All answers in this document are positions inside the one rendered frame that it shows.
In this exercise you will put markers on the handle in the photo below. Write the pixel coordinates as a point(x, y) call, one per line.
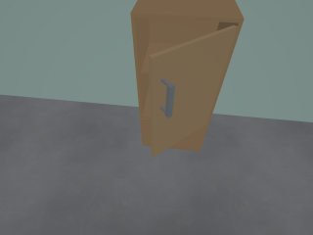
point(169, 100)

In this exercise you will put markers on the cupboard door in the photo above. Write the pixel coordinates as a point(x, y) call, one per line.
point(195, 68)

